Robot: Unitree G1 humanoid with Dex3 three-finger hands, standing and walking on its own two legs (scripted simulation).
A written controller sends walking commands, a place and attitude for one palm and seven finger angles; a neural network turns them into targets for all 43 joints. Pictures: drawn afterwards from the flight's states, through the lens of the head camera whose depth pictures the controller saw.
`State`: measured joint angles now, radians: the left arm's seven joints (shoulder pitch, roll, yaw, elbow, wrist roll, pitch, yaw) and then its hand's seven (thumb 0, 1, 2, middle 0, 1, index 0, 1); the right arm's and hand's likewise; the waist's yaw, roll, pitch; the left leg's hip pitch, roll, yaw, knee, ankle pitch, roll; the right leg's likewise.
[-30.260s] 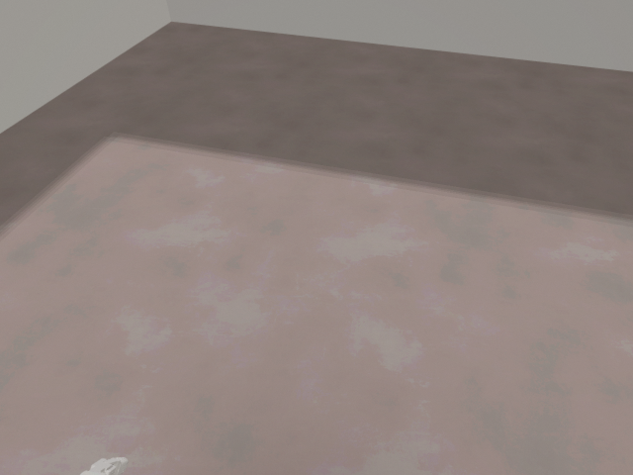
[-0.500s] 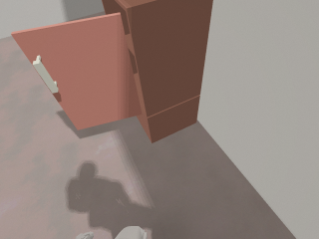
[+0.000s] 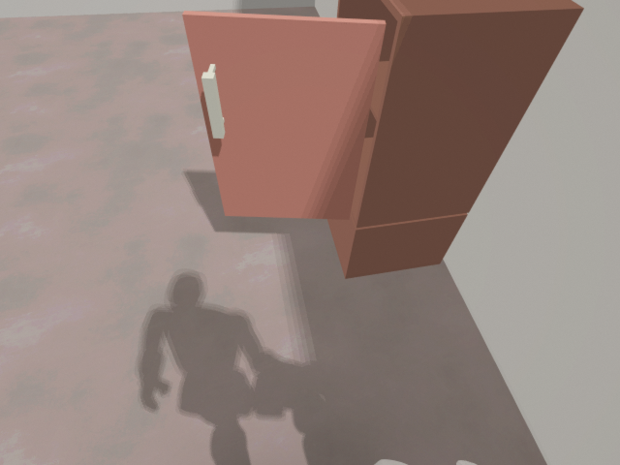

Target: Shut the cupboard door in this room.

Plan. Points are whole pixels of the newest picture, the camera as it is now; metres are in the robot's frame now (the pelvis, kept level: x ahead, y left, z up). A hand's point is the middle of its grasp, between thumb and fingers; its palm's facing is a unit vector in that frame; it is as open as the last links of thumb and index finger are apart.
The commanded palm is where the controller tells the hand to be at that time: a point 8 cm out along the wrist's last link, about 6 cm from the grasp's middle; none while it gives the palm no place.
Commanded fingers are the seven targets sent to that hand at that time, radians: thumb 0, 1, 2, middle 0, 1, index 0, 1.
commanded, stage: take the last steps up to it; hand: left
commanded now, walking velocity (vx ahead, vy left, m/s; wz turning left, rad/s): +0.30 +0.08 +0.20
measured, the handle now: (215, 101) +0.81 +0.28 -0.01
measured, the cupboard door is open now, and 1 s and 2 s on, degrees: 78 78 78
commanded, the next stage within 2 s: come to a stop and stand still in 1.00 s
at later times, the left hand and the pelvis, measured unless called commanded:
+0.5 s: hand out of the picture +0.00 +0.15 -0.15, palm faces +0.19 -0.96 -0.21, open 7.4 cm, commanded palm none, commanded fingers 0.00 0.90 0.90 -0.20 -0.30 -0.20 -0.30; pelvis +0.08 -0.01 +0.01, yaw +6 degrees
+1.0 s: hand (170, 319) +0.35 +0.28 -0.16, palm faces +0.12 -0.97 -0.22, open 7.4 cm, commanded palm none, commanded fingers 0.00 0.90 0.90 -0.20 -0.30 -0.20 -0.30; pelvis +0.26 +0.08 -0.01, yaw +4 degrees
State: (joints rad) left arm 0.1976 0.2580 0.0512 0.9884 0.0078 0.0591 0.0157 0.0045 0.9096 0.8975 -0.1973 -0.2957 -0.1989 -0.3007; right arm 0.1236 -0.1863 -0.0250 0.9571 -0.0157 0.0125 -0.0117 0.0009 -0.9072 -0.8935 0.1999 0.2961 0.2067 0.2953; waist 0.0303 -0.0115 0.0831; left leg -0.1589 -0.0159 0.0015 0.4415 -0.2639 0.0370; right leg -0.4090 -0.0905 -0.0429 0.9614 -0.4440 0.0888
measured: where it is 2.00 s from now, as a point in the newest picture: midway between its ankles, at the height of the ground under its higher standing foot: (283, 437)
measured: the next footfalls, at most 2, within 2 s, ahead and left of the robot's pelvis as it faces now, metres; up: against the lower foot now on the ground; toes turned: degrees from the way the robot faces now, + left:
right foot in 0.16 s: +0.05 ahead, -0.13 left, +0.00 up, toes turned -4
left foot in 0.66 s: +0.22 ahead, +0.18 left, +0.00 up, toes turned +15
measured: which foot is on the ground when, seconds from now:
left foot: down 0.00-0.16, up 0.18-0.64, down 0.66-1.00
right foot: up 0.00-0.14, down 0.16-0.66, up 0.68-1.00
